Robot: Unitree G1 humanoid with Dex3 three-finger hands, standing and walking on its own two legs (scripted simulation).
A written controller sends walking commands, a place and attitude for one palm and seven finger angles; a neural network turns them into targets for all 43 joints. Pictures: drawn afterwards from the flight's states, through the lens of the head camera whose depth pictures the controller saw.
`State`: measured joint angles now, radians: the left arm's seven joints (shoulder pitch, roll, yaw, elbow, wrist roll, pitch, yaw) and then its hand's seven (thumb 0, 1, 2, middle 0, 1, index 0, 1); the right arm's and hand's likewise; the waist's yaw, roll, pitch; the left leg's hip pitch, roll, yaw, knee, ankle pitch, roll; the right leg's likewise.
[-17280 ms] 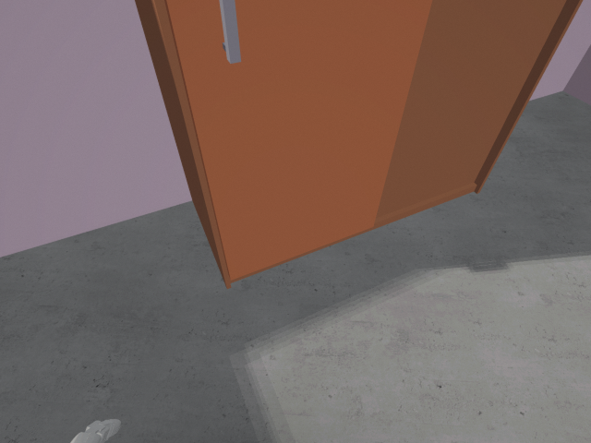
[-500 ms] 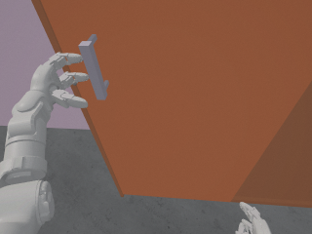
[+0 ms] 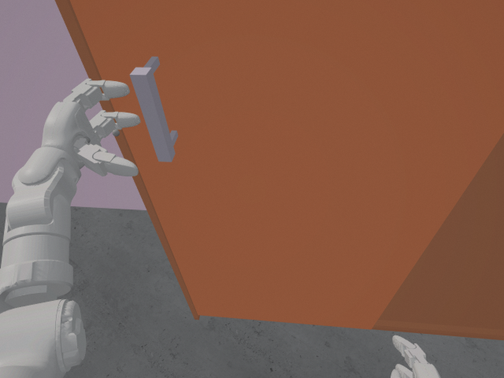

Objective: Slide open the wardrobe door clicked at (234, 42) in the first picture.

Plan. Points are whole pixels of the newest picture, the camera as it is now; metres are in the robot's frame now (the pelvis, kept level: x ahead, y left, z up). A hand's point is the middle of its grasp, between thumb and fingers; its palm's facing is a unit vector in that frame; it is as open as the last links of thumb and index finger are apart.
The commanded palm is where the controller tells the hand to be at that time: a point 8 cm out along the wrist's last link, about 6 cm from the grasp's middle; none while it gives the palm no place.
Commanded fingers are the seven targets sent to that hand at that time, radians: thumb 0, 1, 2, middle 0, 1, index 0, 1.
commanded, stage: move the hooked fingers beside the handle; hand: left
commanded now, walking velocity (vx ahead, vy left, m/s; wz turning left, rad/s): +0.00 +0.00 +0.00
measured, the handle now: (160, 111) +0.46 +0.17 +0.22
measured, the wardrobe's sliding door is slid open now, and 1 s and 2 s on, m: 0.00 0.00 0.00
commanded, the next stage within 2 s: feel for the door with the fingertips in 1.64 s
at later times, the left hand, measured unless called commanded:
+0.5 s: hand (112, 131) +0.40 +0.23 +0.22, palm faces -0.01 -1.00 -0.02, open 14.0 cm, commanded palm +0.38 +0.28 +0.22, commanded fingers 0.00 -0.50 0.30 -0.30 -1.20 -0.30 -1.20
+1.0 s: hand (120, 133) +0.40 +0.22 +0.22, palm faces +0.00 -1.00 -0.04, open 14.0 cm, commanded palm +0.38 +0.27 +0.22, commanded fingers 0.00 -0.50 0.30 -0.30 -1.20 -0.30 -1.20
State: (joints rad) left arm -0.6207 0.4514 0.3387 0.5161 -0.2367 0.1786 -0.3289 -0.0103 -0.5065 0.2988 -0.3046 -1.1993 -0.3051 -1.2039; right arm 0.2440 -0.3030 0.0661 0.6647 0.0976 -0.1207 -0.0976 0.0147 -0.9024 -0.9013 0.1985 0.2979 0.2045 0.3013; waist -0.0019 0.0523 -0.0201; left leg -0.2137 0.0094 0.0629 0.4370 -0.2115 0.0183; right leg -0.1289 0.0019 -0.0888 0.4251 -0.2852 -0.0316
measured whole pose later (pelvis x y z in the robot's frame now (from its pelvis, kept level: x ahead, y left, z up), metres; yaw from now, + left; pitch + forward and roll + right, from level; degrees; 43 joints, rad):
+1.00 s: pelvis +0.01 +0.00 +0.00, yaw +0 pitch +0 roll +0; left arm -0.60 0.44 0.34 0.50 -0.23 0.19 -0.32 -0.01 -0.50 0.30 -0.30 -1.20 -0.30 -1.20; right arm 0.26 -0.29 0.07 0.65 0.09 -0.10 -0.09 0.01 -0.90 -0.90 0.20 0.30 0.21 0.30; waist 0.00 0.05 -0.03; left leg -0.21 0.01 0.07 0.43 -0.22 0.02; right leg -0.13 0.00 -0.08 0.42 -0.29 -0.03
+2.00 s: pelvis +0.00 +0.01 +0.00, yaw +0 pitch +0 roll +0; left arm -0.59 0.40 0.30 0.44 -0.26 0.22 -0.31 -0.01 -0.51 0.30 -0.30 -1.20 -0.30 -1.20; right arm 0.24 -0.29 0.07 0.66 0.10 -0.11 -0.08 0.01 -0.90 -0.90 0.20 0.30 0.21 0.30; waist 0.00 0.06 -0.05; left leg -0.22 0.00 0.07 0.44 -0.22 0.03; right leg -0.13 -0.01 -0.08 0.43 -0.29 -0.02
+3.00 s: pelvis +0.01 +0.00 +0.00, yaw -2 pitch +0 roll +0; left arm -0.64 0.44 0.35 0.56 -0.22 0.18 -0.28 -0.01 -0.50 0.30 -0.34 -1.22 -0.33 -1.22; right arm 0.29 -0.30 0.05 0.66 0.09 -0.08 -0.07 0.01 -0.90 -0.90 0.20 0.30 0.20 0.30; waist -0.03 0.05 -0.05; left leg -0.21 0.02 0.09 0.43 -0.22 0.01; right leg -0.14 0.02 -0.05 0.42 -0.28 -0.03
